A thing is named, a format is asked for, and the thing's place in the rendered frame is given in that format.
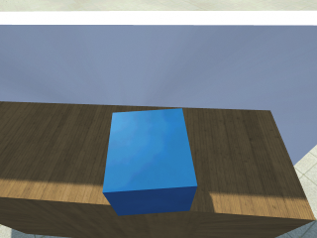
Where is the pedestal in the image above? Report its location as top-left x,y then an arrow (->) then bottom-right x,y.
0,101 -> 316,238

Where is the carton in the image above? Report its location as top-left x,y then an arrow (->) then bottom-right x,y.
102,108 -> 198,216

